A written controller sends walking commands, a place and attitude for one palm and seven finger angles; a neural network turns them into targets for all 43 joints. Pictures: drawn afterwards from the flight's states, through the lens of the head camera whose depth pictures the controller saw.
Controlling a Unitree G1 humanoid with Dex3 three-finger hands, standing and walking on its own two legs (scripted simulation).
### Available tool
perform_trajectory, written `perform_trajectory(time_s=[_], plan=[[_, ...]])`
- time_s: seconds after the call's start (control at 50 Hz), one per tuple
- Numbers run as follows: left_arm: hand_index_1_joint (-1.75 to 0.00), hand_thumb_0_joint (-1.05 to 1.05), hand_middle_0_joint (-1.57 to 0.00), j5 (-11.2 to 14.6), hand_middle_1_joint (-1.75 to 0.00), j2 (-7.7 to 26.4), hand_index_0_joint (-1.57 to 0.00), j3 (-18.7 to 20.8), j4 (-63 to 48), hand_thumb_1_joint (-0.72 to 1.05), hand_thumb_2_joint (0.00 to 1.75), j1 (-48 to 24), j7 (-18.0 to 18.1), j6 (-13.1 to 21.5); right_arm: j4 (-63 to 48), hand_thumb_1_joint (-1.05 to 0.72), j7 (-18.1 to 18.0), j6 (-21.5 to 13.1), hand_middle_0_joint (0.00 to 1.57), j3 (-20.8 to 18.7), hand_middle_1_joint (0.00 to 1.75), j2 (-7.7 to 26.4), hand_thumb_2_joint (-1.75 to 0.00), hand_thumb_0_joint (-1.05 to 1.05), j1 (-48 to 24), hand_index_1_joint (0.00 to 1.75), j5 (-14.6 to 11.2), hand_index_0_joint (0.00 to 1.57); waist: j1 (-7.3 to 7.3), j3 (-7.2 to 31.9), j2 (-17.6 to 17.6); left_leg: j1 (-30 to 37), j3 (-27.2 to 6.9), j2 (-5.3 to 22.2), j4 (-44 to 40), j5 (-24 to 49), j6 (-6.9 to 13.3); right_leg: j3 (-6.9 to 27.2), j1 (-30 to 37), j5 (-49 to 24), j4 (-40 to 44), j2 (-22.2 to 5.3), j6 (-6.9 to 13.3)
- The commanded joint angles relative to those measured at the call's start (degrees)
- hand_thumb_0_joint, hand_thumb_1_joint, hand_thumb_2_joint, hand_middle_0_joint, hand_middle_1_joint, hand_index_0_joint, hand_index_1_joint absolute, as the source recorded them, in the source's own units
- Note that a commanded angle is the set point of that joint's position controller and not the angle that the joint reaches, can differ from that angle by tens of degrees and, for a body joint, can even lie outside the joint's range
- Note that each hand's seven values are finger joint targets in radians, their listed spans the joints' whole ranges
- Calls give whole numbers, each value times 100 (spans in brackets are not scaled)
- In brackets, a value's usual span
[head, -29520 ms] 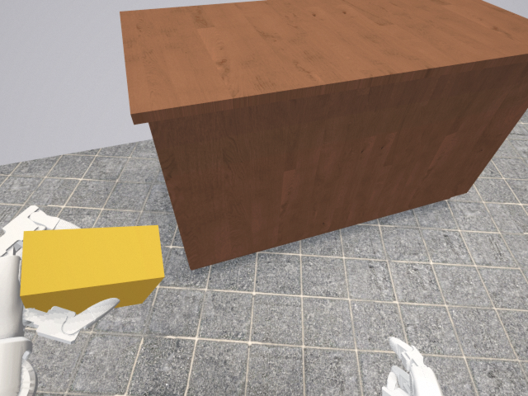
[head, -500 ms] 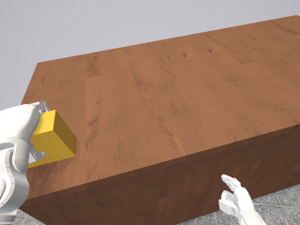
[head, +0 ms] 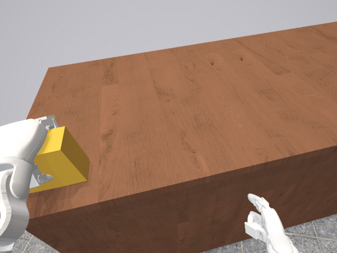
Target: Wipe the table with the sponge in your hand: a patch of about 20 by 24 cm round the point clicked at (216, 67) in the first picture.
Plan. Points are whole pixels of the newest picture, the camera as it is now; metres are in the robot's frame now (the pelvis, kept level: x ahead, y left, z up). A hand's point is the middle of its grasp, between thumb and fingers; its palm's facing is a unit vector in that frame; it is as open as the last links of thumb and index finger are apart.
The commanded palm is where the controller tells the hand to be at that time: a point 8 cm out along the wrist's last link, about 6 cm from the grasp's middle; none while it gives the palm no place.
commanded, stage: lift the sponge slowly off the table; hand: left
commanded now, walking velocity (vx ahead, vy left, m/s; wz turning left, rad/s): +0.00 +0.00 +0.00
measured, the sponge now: (51, 166) +0.23 +0.31 +0.12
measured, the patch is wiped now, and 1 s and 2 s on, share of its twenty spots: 0.95 0.95 0.95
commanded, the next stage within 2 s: bring the sponge back beside the body in 1.68 s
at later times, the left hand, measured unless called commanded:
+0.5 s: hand (36, 149) +0.23 +0.31 +0.18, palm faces +0.10 -0.04 -0.99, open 10.2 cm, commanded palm +0.19 +0.31 +0.26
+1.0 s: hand (27, 138) +0.23 +0.30 +0.22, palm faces +0.15 -0.02 -0.99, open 10.2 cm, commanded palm +0.19 +0.31 +0.29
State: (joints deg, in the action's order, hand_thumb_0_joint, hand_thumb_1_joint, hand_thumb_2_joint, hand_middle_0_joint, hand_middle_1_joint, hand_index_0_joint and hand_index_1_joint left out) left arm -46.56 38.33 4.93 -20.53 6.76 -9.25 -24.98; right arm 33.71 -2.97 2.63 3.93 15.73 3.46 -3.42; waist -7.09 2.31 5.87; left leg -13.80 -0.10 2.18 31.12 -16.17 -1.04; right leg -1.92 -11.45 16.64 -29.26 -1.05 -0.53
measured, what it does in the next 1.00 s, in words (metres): stands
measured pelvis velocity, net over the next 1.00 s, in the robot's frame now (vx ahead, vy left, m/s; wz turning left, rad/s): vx -0.03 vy -0.01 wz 0.01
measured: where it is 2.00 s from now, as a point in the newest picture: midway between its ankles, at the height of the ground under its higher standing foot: outside the picture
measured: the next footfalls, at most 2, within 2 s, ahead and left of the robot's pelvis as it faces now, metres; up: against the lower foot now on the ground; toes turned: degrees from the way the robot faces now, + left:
none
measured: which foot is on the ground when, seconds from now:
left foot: down 0.00-1.00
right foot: down 0.00-1.00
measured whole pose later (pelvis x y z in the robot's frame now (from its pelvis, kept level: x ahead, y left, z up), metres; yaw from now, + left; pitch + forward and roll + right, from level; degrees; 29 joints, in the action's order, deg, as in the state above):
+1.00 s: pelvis -0.03 -0.01 +0.00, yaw +1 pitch -4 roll +0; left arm -45.9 40.3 1.7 -11.5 -9.7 -15.0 -25.2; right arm 36.1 -4.9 1.0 4.2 16.2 1.8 -3.5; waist -8.7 0.8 6.8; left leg -12.0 -0.7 1.9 27.6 -11.9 -1.6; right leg -2.4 -10.4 13.8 -27.9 -1.2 0.2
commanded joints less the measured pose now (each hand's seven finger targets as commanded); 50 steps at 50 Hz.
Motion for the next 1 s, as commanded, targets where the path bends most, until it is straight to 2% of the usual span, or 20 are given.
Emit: perform_trajectory(time_s=[0.0,0.08,0.12,0.18,0.32,0.38,0.44,0.46,0.54,0.56,0.62,0.66,0.68,0.72,0.76,0.82,0.86,0.94,0.96,0.98], plan=[[-160,0,-120,-32,-160,1216,-120,723,-355,10,130,-960,32,-33,-941,-90,-117,-345,20,-210,30,589,-90,0,-1061,30,38,20,-87,744,-366,334,-26,-320,-303,1644,224,-5,162,-1345,437,282,280],[-160,0,-120,-54,-160,1562,-120,934,-643,10,130,-1329,74,83,-973,-90,-162,-399,20,-218,30,600,-90,0,-1088,30,84,20,-163,1041,-220,410,-24,-383,-263,1667,252,83,336,-1373,435,248,316],[-160,0,-120,-48,-160,1371,-120,783,-234,10,130,-1291,45,70,-889,-90,-184,-382,20,-229,30,600,-90,0,-1044,30,65,20,-106,740,-364,369,-16,-360,-333,1547,234,30,190,-1231,526,265,285],[-160,0,-120,-105,-160,1660,-120,926,-546,10,130,-1804,65,170,-932,-90,-205,-457,20,-209,30,579,-90,0,-1129,30,84,20,-159,1031,-107,453,-46,-395,-326,1606,242,102,335,-1224,495,239,347],[-160,0,-120,-148,-160,1588,-120,731,59,10,130,-2411,52,253,-762,-90,-278,-518,20,-204,30,580,-90,0,-1156,30,81,20,-99,778,-78,469,-88,-370,-530,1213,206,95,188,-727,706,250,356],[-160,0,-120,-189,-160,1835,-120,867,-150,10,130,-2921,79,350,-793,-90,-304,-589,20,-187,30,555,-90,0,-1231,30,99,20,-149,1122,45,547,-105,-403,-493,1336,208,204,393,-830,649,206,421],[-160,0,-120,-171,-160,1754,-120,807,-11,10,130,-2870,26,358,-723,-90,-264,-543,20,-200,30,561,-90,0,-1241,30,68,20,-119,1049,2,562,-99,-388,-580,1347,187,123,376,-898,694,228,373],[-160,0,-120,-145,-160,1798,-120,886,-271,10,130,-3060,16,386,-863,-90,-270,-615,20,-134,30,480,-90,0,-1533,30,16,20,-146,1132,124,601,-160,-379,-571,1326,184,334,428,-852,680,267,449],[-160,0,-120,-182,-160,1670,-120,662,183,10,130,-3208,-25,295,-671,-90,-267,-542,20,-184,30,550,-90,0,-1297,30,55,20,-96,917,31,527,-115,-369,-694,1132,170,100,271,-656,762,231,377],[-160,0,-120,-174,-160,1621,-120,612,39,10,130,-3478,-55,277,-826,-90,-285,-612,20,-104,30,475,-90,0,-1613,30,-7,20,-107,921,85,519,-154,-360,-700,1040,166,310,294,-570,756,255,447],[-160,0,-120,-218,-160,1597,-120,532,372,10,130,-3376,-96,194,-703,-90,-287,-557,20,-173,30,559,-90,0,-1369,30,61,20,-134,965,-139,498,-116,-370,-715,1103,176,141,324,-649,758,203,394],[-160,0,-120,-228,-160,1713,-120,623,-109,10,130,-3715,-123,226,-861,-90,-279,-617,20,-112,30,476,-90,0,-1687,30,-8,20,-161,1257,138,613,-167,-373,-694,1188,176,373,459,-734,687,235,474],[-160,0,-120,-260,-160,1860,-120,722,66,10,130,-3613,-100,200,-750,-90,-278,-591,20,-155,30,549,-90,0,-1395,30,85,20,-200,1327,39,555,-132,-395,-647,1348,185,209,528,-872,623,179,452],[-160,0,-120,-205,-160,1749,-120,695,279,10,130,-3283,-169,120,-717,-90,-250,-523,20,-175,30,567,-90,0,-1372,30,74,20,-180,1104,-209,499,-102,-370,-682,1304,178,159,435,-898,680,195,396],[-160,0,-120,-184,-160,1982,-120,900,5,10,130,-3529,-202,105,-850,-90,-241,-536,20,-131,30,531,-90,0,-1648,30,-11,20,-200,1197,-8,509,-160,-368,-658,1276,163,441,467,-848,656,231,460],[-160,0,-120,-134,-160,1733,-120,683,44,10,130,-3297,-260,26,-799,-90,-221,-475,20,-158,30,551,-90,0,-1440,30,52,20,-201,1095,-33,477,-77,-374,-668,1351,167,179,421,-963,643,176,392],[-160,0,-120,-143,-160,1835,-120,762,-213,10,130,-3556,-299,11,-917,-90,-227,-511,20,-91,30,488,-90,0,-1721,30,-31,20,-192,1129,56,515,-155,-364,-692,1291,165,370,411,-848,639,241,444],[-160,0,-120,-155,-160,1978,-120,810,-6,10,130,-3554,-349,-34,-784,-90,-256,-449,20,-170,30,582,-90,0,-1424,30,29,20,-176,1049,-138,486,-98,-375,-675,1223,169,216,339,-816,664,176,376],[-160,0,-120,-126,-160,1947,-120,805,-267,10,130,-3698,-370,-18,-945,-90,-263,-521,20,-106,30,510,-90,0,-1734,30,-35,20,-190,1116,77,514,-169,-367,-651,1196,164,472,366,-762,659,210,452],[-160,0,-120,-152,-160,2081,-120,858,-43,10,130,-3732,-351,-38,-819,-90,-286,-495,20,-151,30,580,-90,0,-1432,30,54,20,-203,1192,-53,460,-117,-389,-627,1198,169,312,408,-726,625,135,407]])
